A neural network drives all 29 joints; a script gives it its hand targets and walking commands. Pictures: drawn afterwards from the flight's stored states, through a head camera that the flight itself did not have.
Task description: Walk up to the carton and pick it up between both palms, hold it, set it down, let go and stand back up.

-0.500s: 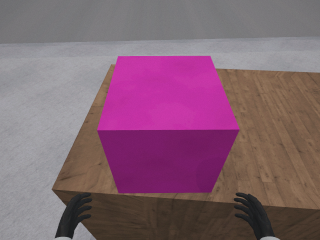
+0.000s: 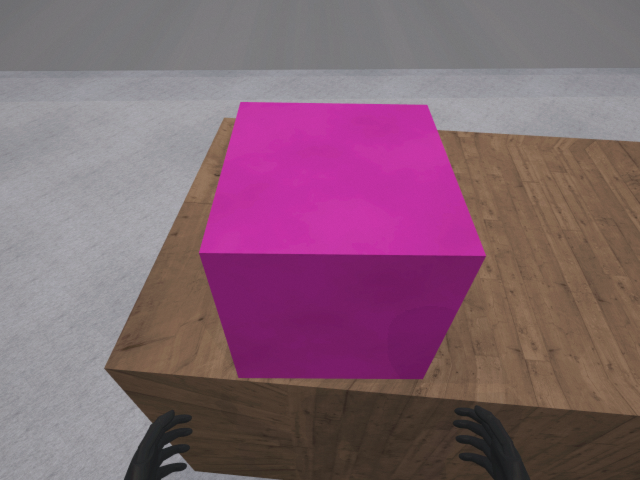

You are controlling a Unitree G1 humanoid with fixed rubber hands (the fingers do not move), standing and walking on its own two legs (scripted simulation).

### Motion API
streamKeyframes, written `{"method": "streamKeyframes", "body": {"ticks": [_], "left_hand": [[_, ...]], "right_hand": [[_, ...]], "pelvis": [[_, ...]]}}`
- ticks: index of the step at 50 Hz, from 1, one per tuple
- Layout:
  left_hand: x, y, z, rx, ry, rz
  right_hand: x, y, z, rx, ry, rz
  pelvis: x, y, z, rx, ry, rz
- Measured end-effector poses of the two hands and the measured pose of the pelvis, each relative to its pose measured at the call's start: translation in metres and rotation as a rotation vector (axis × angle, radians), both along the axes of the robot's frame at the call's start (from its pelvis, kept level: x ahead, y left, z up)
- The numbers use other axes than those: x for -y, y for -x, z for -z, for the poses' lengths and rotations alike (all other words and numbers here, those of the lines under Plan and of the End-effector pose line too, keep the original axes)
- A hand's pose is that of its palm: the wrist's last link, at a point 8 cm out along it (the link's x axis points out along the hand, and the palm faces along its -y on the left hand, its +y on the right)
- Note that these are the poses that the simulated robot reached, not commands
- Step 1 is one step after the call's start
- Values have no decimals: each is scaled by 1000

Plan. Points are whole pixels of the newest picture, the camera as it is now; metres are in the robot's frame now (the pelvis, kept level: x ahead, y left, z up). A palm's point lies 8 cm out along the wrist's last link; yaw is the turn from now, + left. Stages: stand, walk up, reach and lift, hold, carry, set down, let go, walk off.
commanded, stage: set down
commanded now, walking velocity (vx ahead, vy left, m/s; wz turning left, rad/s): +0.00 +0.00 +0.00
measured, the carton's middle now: (332, 241) +0.46 -0.01 +0.03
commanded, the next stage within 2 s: let go in 0.22 s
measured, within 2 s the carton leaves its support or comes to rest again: neither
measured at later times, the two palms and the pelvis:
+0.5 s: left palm (148, 476) +0.17 +0.22 -0.08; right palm out of the picture +0.16 -0.22 -0.08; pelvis +0.00 +0.00 +0.00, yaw +0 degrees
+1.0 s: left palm out of the picture +0.10 +0.26 -0.09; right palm out of the picture +0.10 -0.26 -0.10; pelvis -0.01 +0.00 -0.01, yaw +0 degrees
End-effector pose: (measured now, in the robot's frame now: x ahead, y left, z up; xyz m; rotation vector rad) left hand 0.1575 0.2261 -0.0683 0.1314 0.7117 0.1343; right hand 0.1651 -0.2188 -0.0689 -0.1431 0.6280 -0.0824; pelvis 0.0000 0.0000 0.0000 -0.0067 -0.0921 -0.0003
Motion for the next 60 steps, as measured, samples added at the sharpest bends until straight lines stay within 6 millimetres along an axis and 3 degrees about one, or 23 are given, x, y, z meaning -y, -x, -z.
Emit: {"method": "streamKeyframes", "body": {"ticks": [11, 26, 40, 50, 60], "left_hand": [[-1, 3, 8, -86, -21, 14], [2, -8, 7, -106, -25, 37], [1, 0, 9, -101, -35, 31], [-34, 56, 25, -166, -99, -16], [-37, 93, 37, -229, -88, -12]], "right_hand": [[1, 12, 12, -68, 15, -5], [3, 6, 13, -61, 34, -12], [10, 14, 16, -87, 44, -1], [44, 64, 33, -285, 114, 77], [39, 106, 39, -349, 112, 80]], "pelvis": [[-2, -2, 0, -4, 3, 2], [-1, -1, 1, 5, 2, 5], [2, 3, 3, -6, 2, -1], [0, 7, 6, -38, 4, -7], [-5, 24, 7, -27, 1, -9]]}}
